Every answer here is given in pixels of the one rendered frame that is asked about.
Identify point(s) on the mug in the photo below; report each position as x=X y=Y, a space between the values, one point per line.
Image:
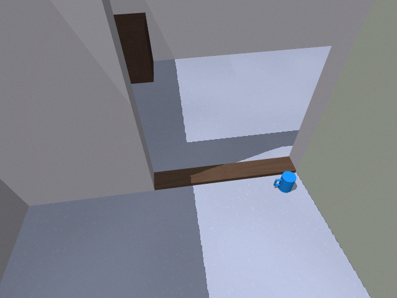
x=286 y=182

